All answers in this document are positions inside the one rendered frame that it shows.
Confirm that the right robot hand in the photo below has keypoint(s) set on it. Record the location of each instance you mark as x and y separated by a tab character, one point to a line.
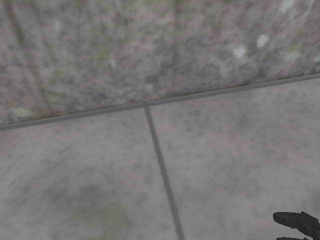
304	222

